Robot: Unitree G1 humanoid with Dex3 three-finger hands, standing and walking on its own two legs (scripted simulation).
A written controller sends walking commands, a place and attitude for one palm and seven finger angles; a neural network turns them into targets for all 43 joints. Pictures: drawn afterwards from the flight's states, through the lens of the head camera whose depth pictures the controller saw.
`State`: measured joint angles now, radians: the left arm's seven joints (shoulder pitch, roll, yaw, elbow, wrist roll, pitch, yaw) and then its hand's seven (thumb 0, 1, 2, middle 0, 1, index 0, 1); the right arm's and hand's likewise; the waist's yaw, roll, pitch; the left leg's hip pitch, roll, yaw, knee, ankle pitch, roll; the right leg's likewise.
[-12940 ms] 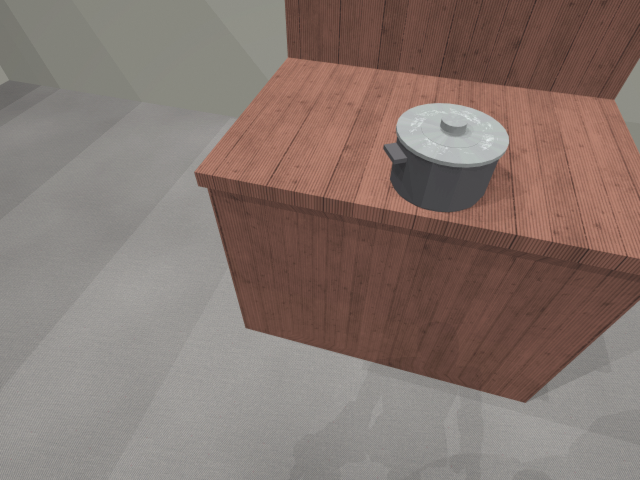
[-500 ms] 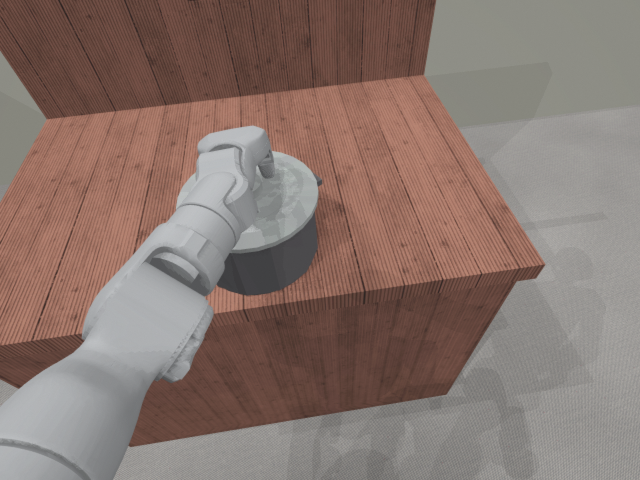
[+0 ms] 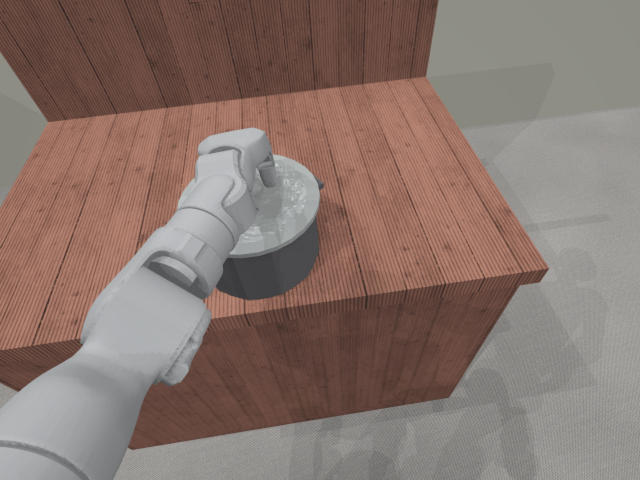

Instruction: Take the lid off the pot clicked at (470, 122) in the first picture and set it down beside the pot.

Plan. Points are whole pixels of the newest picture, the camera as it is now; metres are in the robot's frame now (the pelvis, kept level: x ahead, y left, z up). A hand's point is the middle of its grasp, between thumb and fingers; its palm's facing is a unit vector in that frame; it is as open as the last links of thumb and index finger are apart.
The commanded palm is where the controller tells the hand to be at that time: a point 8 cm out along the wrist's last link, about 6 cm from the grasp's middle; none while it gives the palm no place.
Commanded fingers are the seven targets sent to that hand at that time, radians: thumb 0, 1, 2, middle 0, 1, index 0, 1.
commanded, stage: close the fingers and squeeze the knob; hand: left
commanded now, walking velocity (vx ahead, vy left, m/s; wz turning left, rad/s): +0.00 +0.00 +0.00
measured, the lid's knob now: (246, 190) +0.49 +0.09 +0.10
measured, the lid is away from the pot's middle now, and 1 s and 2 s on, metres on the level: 0.00 0.00 0.01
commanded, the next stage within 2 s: lift the lid straight up in 0.70 s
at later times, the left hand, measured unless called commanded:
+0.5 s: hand (244, 191) +0.46 +0.08 +0.12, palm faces -0.36 -0.10 -0.93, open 7.2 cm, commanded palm +0.47 +0.09 +0.18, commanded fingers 0.00 0.52 0.94 -0.72 -1.03 -0.85 -1.08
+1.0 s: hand (244, 190) +0.46 +0.08 +0.12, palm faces -0.37 -0.10 -0.92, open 7.2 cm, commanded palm +0.47 +0.09 +0.19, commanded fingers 0.00 0.63 1.00 -0.78 -1.07 -0.91 -1.12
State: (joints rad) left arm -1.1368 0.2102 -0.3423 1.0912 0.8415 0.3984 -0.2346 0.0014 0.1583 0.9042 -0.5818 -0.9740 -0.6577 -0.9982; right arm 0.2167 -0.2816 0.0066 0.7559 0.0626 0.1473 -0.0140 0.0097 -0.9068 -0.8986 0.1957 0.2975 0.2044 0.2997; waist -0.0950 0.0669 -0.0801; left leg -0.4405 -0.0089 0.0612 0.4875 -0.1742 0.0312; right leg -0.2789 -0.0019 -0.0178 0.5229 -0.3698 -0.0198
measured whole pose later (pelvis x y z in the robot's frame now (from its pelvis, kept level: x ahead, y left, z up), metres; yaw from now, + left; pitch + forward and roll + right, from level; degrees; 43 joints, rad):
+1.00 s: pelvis +0.00 +0.00 +0.00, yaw +0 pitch +7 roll +1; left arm -1.16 0.23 -0.34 1.11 0.84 0.38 -0.25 -0.02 0.20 0.82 -0.59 -0.99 -0.72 -1.02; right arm 0.23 -0.28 0.00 0.75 0.07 0.10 -0.02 0.01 -0.91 -0.90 0.20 0.30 0.20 0.30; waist -0.11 0.07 -0.07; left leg -0.45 -0.01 0.06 0.49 -0.17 0.03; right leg -0.29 0.00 -0.02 0.53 -0.36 -0.02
